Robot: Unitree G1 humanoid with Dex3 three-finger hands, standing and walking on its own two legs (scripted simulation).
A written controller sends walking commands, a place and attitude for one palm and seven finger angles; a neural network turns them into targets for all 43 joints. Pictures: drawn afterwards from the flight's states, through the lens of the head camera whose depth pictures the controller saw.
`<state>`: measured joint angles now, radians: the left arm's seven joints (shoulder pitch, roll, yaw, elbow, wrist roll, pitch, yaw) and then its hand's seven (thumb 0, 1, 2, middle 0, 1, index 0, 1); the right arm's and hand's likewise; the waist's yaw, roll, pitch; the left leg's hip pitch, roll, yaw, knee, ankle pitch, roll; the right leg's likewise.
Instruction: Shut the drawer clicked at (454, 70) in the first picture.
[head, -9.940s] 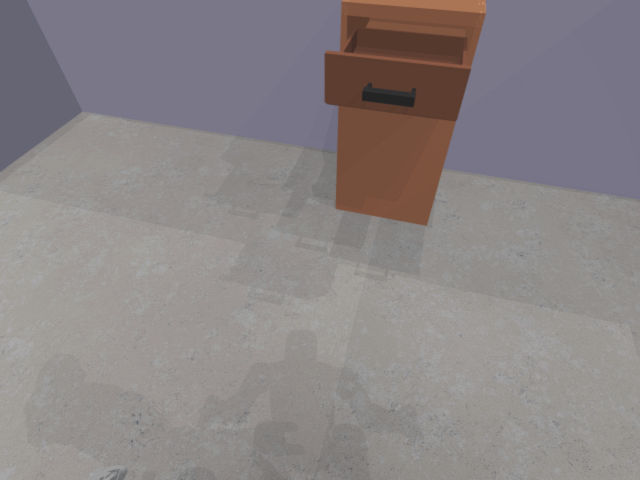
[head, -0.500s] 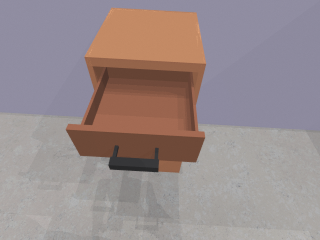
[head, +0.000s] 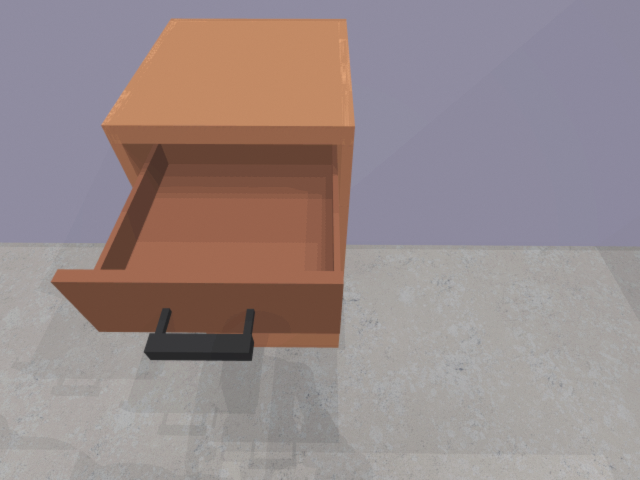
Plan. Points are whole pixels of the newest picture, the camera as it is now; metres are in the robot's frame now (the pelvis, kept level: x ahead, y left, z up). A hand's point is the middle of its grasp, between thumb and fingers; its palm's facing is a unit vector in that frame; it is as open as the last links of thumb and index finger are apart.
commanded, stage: come to a stop and stand still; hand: left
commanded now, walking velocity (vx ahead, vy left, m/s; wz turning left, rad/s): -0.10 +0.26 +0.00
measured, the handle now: (204, 331) +0.30 +0.18 -0.01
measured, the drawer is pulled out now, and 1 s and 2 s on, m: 0.29 0.29 0.29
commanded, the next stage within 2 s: look again from close up in 0.94 s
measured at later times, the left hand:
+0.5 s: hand out of the picture +0.05 +0.20 -0.18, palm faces +0.04 -0.96 -0.26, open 7.4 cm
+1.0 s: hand out of the picture +0.06 +0.18 -0.17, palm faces +0.01 -0.97 -0.22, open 7.3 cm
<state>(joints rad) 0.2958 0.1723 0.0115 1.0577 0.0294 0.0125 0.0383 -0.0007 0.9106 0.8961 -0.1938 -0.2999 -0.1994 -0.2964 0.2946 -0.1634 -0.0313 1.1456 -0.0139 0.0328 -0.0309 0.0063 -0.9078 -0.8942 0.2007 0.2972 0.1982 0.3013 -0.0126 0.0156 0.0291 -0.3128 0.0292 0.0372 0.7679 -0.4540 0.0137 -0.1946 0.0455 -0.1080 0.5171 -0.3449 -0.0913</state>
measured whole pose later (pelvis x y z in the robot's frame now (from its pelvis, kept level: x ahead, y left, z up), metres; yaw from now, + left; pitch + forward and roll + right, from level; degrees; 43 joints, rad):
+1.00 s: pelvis +0.04 +0.00 +0.00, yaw +2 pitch -1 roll +0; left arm 0.27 0.18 -0.02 1.02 0.01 0.00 0.05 0.00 0.92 0.90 -0.20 -0.30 -0.20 -0.30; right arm 0.28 -0.20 -0.01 1.00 -0.01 0.02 -0.01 0.01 -0.91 -0.89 0.20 0.30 0.20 0.30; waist -0.02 0.00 0.04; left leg -0.26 0.01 0.03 0.58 -0.30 0.00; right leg -0.20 -0.01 0.01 0.56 -0.34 0.02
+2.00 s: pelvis +0.00 -0.02 -0.07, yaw +4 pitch +10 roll -1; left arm 0.66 0.18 0.08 -0.07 -0.20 -0.58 -0.22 0.01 0.91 0.90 -0.42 -0.55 -0.26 -0.46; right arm 0.15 -0.25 -0.07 0.53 0.01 -0.30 0.02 0.01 -0.91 -0.89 0.20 0.30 0.20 0.30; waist 0.02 0.00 -0.15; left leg -0.82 0.03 -0.04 1.10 -0.46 -0.02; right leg -0.74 -0.01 -0.05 1.09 -0.53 -0.01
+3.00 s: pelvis +0.02 -0.01 -0.05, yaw +5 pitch +5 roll -2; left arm 0.85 0.21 0.04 -0.53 -0.23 -0.24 -0.22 0.01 0.90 0.90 -1.36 -1.57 -1.37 -1.56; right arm 0.23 -0.18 0.03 0.43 0.07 -0.22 -0.02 0.02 -0.90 -0.89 0.20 0.30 0.20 0.30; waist 0.04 0.05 -0.15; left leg -0.62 0.02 -0.04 0.97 -0.45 0.00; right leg -0.52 -0.01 -0.06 0.92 -0.49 0.01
